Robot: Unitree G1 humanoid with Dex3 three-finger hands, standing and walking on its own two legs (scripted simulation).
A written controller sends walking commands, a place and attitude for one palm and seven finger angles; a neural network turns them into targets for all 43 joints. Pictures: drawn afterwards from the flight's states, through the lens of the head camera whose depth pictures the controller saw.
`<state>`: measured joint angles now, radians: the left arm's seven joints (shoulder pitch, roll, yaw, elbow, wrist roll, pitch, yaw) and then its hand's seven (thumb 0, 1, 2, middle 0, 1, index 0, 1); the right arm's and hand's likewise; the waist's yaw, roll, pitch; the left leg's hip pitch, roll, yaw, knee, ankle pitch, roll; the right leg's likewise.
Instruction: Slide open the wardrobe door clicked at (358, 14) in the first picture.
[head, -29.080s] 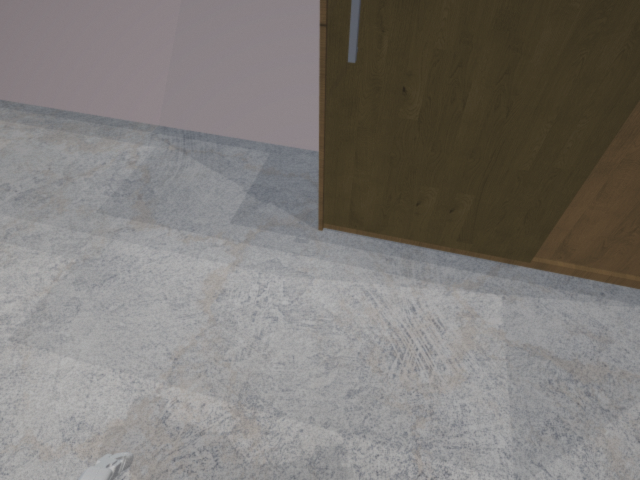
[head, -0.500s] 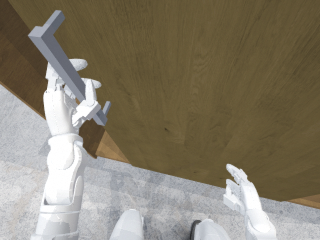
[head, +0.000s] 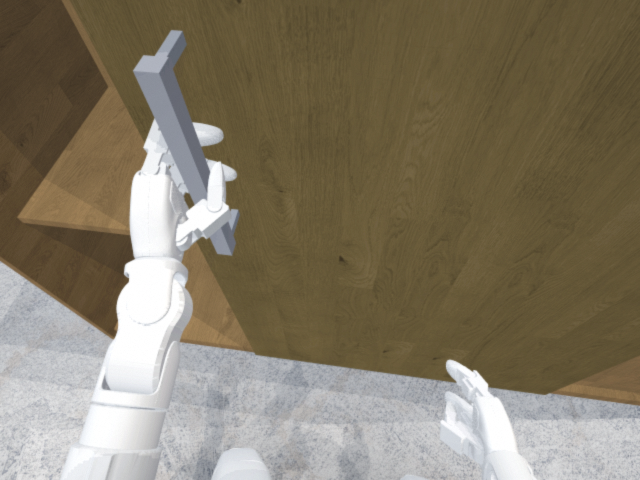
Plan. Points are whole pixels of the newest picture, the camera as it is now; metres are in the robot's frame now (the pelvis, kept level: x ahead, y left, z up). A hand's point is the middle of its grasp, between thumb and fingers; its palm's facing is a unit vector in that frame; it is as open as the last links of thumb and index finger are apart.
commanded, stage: step sideways, sliding the door along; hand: left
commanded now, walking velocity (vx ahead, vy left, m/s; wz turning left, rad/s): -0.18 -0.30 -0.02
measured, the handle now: (205, 166) +0.39 +0.19 +0.15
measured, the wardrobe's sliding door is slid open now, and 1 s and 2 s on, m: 0.46 0.67 0.67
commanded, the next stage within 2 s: stop walking and hold the door there in 1.36 s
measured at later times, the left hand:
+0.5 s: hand (355, 219) +0.34 +0.03 +0.16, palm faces +0.23 -0.97 -0.06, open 6.1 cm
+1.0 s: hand (443, 224) +0.35 -0.06 +0.16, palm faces +0.33 -0.95 -0.03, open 6.1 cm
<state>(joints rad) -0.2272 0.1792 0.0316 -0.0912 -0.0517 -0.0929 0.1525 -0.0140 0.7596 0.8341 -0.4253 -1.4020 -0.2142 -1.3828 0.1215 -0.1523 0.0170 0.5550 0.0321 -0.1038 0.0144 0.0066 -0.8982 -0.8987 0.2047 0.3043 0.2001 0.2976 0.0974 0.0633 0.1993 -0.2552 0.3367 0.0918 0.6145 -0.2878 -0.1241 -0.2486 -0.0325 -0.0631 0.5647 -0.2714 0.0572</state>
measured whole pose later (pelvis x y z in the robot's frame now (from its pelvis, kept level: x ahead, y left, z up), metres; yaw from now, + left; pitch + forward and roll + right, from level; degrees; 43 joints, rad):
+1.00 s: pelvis -0.05 -0.29 +0.02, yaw +2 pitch -2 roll -5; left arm -0.55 0.23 0.10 0.22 -0.10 -0.03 0.14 0.00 0.78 0.86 -0.34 -1.40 -0.21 -1.35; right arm 0.12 -0.17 -0.01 0.60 0.04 -0.05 0.00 0.01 -0.90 -0.90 0.20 0.30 0.20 0.30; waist 0.16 0.05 0.25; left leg -0.22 0.28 0.08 0.50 -0.24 -0.11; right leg -0.47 -0.08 -0.05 0.91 -0.31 0.05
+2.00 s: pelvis +0.00 -0.41 +0.01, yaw -5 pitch -3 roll +1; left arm -0.25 0.56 0.59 0.59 -0.03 -0.13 0.13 -0.15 0.63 0.79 -0.40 -1.35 -0.28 -1.35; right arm 0.20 -0.36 -0.03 0.73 0.05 -0.06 -0.07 0.01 -0.90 -0.90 0.20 0.30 0.20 0.30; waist -0.03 0.00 0.06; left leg -0.37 0.00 0.05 0.90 -0.45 -0.01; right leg -0.35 -0.05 -0.06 0.50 -0.11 -0.02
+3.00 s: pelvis -0.07 -0.37 +0.01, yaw -9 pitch +0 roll -2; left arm -0.49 0.60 0.45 0.88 -0.05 -0.13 0.15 -0.10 0.70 0.80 -0.33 -1.30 -0.25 -1.37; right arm 0.31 -0.32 0.00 0.74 0.06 -0.03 -0.10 0.01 -0.90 -0.90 0.20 0.30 0.20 0.30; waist -0.01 0.05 0.01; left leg -0.36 0.05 0.09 0.57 -0.21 0.01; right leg -0.21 -0.01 -0.10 0.50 -0.28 0.00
